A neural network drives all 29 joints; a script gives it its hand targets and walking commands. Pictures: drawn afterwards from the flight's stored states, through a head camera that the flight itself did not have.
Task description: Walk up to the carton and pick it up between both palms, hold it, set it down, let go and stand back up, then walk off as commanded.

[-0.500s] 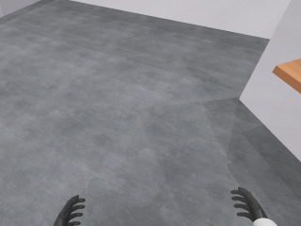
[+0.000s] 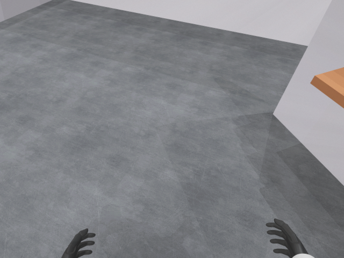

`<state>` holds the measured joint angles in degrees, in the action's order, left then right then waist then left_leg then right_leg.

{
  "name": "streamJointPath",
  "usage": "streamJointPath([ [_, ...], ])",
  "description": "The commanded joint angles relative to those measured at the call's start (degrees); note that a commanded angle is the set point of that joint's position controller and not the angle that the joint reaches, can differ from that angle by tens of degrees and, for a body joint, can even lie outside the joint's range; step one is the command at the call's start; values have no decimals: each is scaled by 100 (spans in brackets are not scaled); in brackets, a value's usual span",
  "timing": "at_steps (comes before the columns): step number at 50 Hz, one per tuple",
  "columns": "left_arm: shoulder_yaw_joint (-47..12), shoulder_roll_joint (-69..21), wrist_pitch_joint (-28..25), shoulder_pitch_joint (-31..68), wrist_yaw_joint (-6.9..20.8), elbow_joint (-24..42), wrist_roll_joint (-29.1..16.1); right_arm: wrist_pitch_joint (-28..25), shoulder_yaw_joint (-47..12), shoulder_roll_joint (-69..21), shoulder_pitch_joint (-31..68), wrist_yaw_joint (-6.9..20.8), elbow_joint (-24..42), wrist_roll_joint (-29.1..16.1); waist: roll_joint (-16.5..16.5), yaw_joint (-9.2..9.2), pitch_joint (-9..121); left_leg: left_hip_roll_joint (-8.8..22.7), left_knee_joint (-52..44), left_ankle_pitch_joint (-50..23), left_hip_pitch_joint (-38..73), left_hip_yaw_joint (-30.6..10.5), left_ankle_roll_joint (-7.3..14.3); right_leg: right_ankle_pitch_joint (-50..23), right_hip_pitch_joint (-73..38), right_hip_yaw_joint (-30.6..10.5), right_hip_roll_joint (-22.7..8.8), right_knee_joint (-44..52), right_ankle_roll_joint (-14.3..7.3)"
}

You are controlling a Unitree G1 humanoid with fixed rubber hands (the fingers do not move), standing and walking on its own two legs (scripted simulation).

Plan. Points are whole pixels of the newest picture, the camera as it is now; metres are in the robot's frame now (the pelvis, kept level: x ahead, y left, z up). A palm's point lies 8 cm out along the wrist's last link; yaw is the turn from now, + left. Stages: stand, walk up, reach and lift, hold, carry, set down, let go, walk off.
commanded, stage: stand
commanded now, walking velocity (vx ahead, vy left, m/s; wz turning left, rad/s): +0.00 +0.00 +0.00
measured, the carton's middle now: out of the picture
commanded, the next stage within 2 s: walk up in 0.08 s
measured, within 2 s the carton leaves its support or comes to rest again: neither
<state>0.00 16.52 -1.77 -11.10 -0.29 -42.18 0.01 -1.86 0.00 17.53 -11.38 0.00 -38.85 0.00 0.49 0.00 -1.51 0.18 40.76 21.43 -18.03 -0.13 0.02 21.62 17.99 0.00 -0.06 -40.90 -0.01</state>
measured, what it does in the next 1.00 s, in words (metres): steps to the right, turning right: right foot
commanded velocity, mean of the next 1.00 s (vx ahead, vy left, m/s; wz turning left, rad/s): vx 0.00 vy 0.00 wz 0.00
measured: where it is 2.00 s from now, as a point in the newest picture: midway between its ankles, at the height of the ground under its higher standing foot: outside the picture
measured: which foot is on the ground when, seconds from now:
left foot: down 0.00-0.62, up 0.64-1.00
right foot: down 0.00-0.34, up 0.36-0.60, down 0.62-1.00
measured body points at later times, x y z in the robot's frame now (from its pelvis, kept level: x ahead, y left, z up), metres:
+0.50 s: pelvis -0.01 -0.02 +0.00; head +0.00 -0.02 +0.45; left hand +0.15 +0.25 -0.10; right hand +0.09 -0.35 -0.08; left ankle +0.00 +0.12 -0.72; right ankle +0.00 -0.15 -0.69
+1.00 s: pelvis +0.06 -0.12 +0.01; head +0.09 -0.14 +0.46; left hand +0.22 +0.15 -0.10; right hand +0.06 -0.48 -0.07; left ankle +0.18 -0.04 -0.69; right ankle -0.01 -0.19 -0.72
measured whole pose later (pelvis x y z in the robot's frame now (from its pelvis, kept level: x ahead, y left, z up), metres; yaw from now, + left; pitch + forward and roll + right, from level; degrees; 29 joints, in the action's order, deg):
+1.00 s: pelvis +0.06 -0.12 +0.01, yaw -25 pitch +1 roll +0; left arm 1.3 23.7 0.4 -21.4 4.1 -43.3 0.0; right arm -3.3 1.5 27.7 -10.9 -0.1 -40.8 0.0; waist -0.2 2.4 -3.6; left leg 1.2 46.1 22.3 -30.2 1.3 1.2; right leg 21.5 15.6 -6.6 6.0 -36.9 -3.4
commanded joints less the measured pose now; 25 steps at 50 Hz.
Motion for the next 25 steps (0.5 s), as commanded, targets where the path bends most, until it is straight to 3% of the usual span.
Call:
streamJointPath([
  [1,438,1462,-214,495,-11,131,128,-185,486,1369,331,-64,101,108,-44,26,343,511,-841,-1471,244,-590,434,-1514,-167,-591,-520,839,-451],
  [13,414,1493,-187,598,-8,-56,119,-192,462,1342,386,-65,-55,94,-26,-1,249,508,-941,-1360,261,-589,390,-1428,-140,-639,-556,989,-454],
  [14,616,1693,126,328,333,648,363,-277,815,2140,-200,-92,-46,172,63,-200,111,719,-829,-105,1469,-770,606,-768,1549,-1622,-313,630,-699],
  [15,564,1505,188,533,475,758,332,-333,910,2337,-727,-158,-135,159,-478,-454,-6,1580,-1612,44,2131,-1440,942,-208,2466,-981,-171,-15,-460],
  [16,561,1394,240,575,514,844,352,-356,1010,2604,-822,-200,-152,191,-1120,-426,19,2732,-2462,123,2209,-2328,1425,632,2834,-418,-162,-1209,-186],
  [17,640,1657,302,594,529,803,422,-384,1018,2613,-512,-209,-35,187,-518,-281,-153,3162,-2614,314,1824,-2458,1669,572,2884,-467,-568,-1793,-65],
  [18,698,1822,340,462,573,729,409,-412,1043,2577,-249,-218,48,214,-331,-164,-257,3104,-2716,576,1434,-2303,1659,455,2646,-471,-692,-1954,-18],
  [20,771,1957,349,437,704,654,348,-452,1020,2476,-114,-238,116,220,-251,-157,-378,2797,-2754,437,972,-1788,1453,327,2264,-451,-776,-1958,35],
  [25,754,1733,407,-22,878,483,187,-402,1018,2492,374,-134,57,284,-1177,79,-125,2184,-2260,-175,814,-116,1091,351,1220,260,-687,-1101,64],
])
